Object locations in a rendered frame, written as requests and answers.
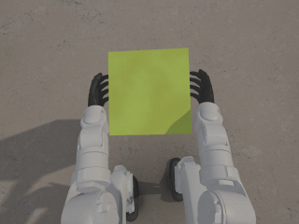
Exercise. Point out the right robot forearm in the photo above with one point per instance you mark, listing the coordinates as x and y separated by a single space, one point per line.
217 168

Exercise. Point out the right robot shin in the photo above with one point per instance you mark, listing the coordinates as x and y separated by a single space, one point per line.
186 159

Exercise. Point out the carton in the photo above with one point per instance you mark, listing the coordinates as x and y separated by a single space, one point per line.
149 92

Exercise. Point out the robot right hand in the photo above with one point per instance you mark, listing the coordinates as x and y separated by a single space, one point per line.
205 90

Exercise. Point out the right robot upper arm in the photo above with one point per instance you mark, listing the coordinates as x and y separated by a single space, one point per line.
224 207

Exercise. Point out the left robot forearm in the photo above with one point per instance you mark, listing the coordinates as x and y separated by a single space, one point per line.
92 172

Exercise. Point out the robot right foot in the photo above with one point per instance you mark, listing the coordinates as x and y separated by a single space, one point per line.
178 197

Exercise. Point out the robot left hand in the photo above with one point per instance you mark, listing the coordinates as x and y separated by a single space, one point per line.
96 94

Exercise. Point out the left robot upper arm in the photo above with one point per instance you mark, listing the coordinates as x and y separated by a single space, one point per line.
97 207

